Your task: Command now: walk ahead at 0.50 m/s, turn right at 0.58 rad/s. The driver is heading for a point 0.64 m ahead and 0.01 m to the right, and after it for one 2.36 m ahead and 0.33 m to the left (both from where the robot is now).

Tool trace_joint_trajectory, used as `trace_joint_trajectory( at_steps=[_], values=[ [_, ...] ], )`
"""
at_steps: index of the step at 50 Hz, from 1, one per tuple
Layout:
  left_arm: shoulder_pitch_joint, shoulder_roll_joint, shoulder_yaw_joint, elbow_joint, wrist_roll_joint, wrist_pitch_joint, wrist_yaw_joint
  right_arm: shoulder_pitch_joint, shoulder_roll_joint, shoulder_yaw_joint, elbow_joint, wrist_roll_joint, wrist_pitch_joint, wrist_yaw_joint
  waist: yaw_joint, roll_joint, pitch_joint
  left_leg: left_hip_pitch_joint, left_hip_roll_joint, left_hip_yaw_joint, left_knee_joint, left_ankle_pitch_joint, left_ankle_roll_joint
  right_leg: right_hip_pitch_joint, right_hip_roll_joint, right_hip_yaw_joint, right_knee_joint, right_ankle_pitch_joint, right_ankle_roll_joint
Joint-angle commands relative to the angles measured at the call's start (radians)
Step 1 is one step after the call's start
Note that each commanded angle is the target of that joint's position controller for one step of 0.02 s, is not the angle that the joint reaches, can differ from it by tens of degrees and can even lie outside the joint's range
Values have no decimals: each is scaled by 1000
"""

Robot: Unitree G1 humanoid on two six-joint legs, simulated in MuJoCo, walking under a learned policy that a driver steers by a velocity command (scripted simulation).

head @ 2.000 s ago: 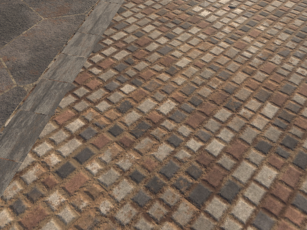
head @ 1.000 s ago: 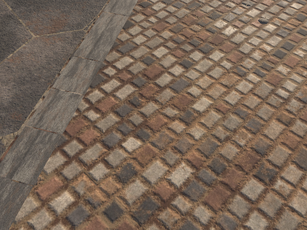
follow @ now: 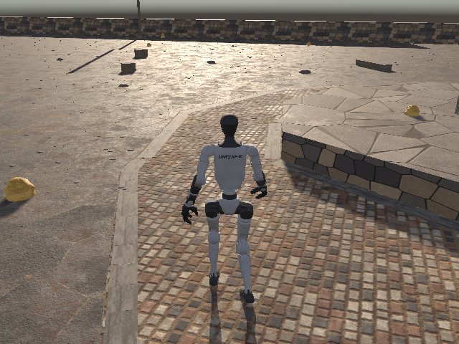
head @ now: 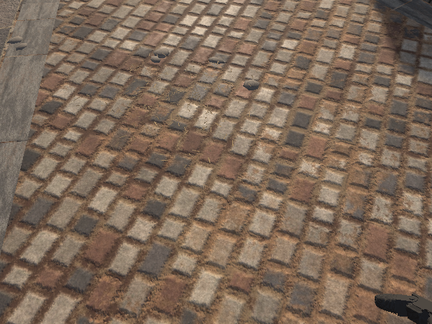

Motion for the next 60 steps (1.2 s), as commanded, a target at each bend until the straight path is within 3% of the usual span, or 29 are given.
trace_joint_trajectory(
  at_steps=[1, 2, 4, 7, 10, 14, 19, 21, 22, 23, 24, 25, 26, 28, 29, 32, 35, 40, 42, 46, 48, 49, 50, 51, 52, 53, 54, 57, 60],
  values=[
    [20, 147, 15, -103, -15, -24, -3, 286, -144, -51, -4, 14, 14, -8, -154, 189, -198, 721, 434, -621, -192, -357, 212, -629, -93, -21, 505, -12, 26],
    [-47, 148, 18, -116, -7, -18, -2, 234, -123, -42, -12, 6, 22, -9, -145, 105, -107, 584, 386, -469, -210, -259, 176, -605, -131, -61, 495, 66, 33],
    [-92, 116, 24, -137, 3, -12, -8, 180, -90, -30, -2, -7, 26, -8, -102, 107, -17, 404, 313, -297, -268, -88, 152, -543, -186, -73, 409, 152, 32],
    [-94, 50, 11, -157, -1, 3, -16, 193, -105, -37, 25, 1, 14, -1, -85, 120, 0, 328, 289, -175, -335, 15, 179, -508, -205, -102, 331, 196, 39],
    [-146, 29, 0, -182, 9, -1, -19, 213, -140, -48, 52, 5, 11, 2, -85, 87, 2, 346, 292, -100, -363, 119, 202, -529, -205, -101, 173, 304, 46],
    [-279, 12, -19, -213, 13, -22, -42, 242, -167, -50, 75, 24, 27, -2, -122, 79, 29, 346, 251, 12, -368, 156, 173, -454, -188, -182, -85, 491, 40],
    [-395, 42, -17, -265, 4, -28, -60, 332, -205, -56, 128, 42, 56, -3, -139, 106, 56, 475, 316, 2, -314, 203, 153, -430, -155, -219, -221, 402, 4],
    [-312, 78, 2, -248, 11, -30, -60, 315, -222, -58, 136, 48, 68, -8, -68, 123, 3, 491, 309, 34, -190, 438, 124, -269, -109, -257, -284, 374, -33],
    [-173, 118, 26, -202, 15, -29, -54, 315, -209, -51, 139, 47, 72, -11, 3, 108, -82, 446, 267, 78, -27, 550, 98, -59, -77, -281, -317, 411, -61],
    [-2, 181, 52, -160, 20, -24, -42, 312, -173, -33, 123, 28, 68, -15, 74, 59, -201, 268, 222, 112, 219, 392, 57, 230, -173, -167, -276, 446, -106],
    [79, 292, 72, -145, 31, -19, -34, 396, -61, 6, 83, 8, 50, -8, 34, -194, -328, -138, 60, 120, 617, -178, -13, 568, -442, 312, -344, 301, -264],
    [88, 220, 50, -148, 19, -20, -35, 371, -112, -5, 102, 21, 26, -2, 54, -181, -400, -252, 40, -46, 774, -497, -9, 578, -494, 520, -463, 257, -298],
    [22, 176, 31, -149, 19, -26, -39, 297, -169, -23, 72, 52, 16, 4, 43, -141, -246, -340, 94, -57, 816, -447, 5, 467, -457, 369, -472, 281, -254],
    [-99, 109, 12, -156, 24, -32, -43, 231, -151, -22, 65, 38, 19, -2, -19, -53, -92, -290, 167, -31, 708, -298, 8, 206, -373, 138, -519, 406, -202],
    [-138, 77, 4, -159, 31, -40, -45, 250, -146, -27, 76, 32, 35, -2, -54, -66, -67, -222, 193, -44, 667, -250, 7, 116, -345, 71, -557, 444, -185],
    [-159, 86, 13, -133, 34, -68, -45, 280, -94, -20, 88, 35, 78, -5, -94, -60, -27, -167, 196, -61, 615, -165, -14, 0, -341, -42, -650, 489, -191],
    [-131, 99, 20, -98, 44, -78, -31, 209, -89, -22, 63, 31, 87, -8, -80, -34, 16, -246, 179, -102, 493, -16, -28, 18, -336, -142, -682, 519, -173],
    [-102, 124, 24, -64, 35, -75, -14, 69, -58, -9, 16, 26, 77, 17, -28, -20, 61, -216, 146, -31, 227, 203, -14, 60, -318, -292, -703, 536, -122],
    [-88, 129, 25, -46, 32, -61, -7, 14, -48, -3, -15, 17, 74, 29, -11, -8, 88, -208, 129, 2, 145, 201, -2, 104, -323, -340, -652, 674, -107],
    [-101, 174, 38, -43, 11, -18, 18, 47, -94, -24, -61, 12, 74, 59, -50, -70, 13, -119, 56, 83, 98, 32, 41, 224, -347, -372, -436, 1074, -59],
    [-134, 177, 38, -59, 5, 1, 31, 254, -166, -64, -19, 12, 73, 55, -158, -54, -98, 133, -19, 108, 9, 66, 87, 186, -297, -397, -140, 1138, -6],
    [-99, 153, 27, -73, 22, -5, 31, 344, -246, -91, -9, 9, 77, 33, -193, 57, -178, 378, 71, -37, -16, 405, 139, 6, -233, -406, 136, 842, 58],
    [42, 17, -13, -95, 79, -21, 10, 313, -335, -98, -29, 3, 87, 14, -62, 316, -300, 739, 333, -410, 106, 879, 322, -389, -63, -349, 513, -184, 131],
    [33, 83, -14, -91, 45, -42, -7, 338, -297, -86, -72, -2, 87, 19, -132, 203, -520, 813, 427, -657, -5, 702, 434, -461, -23, -123, 673, -240, 127],
    [-89, 136, 2, -114, 5, -45, -12, 292, -247, -77, -89, 0, 90, 21, -163, 104, -427, 727, 368, -538, -55, 564, 384, -510, -75, -91, 659, -143, 104],
    [-147, 128, -1, -134, 6, -39, -2, 228, -204, -67, -91, 19, 95, 17, -136, 45, -286, 584, 318, -447, -86, 429, 332, -545, -111, -115, 581, -51, 96],
    [-166, 129, 2, -127, 22, -25, 11, 179, -172, -56, -101, 26, 102, 10, -107, 14, -190, 426, 285, -394, -124, 355, 303, -520, -141, -119, 516, -1, 101],
    [-124, 119, 9, -135, 34, 13, 24, 124, -175, -58, -128, -3, 114, -1, -38, 82, -129, 170, 223, -324, -185, 314, 279, -366, -142, -129, 368, 57, 105],
    [-134, 90, 0, -137, 42, 19, 33, 136, -206, -71, -133, 4, 122, -18, -41, 92, -164, 153, 198, -296, -166, 357, 266, -348, -119, -133, 224, 118, 131]
  ],
)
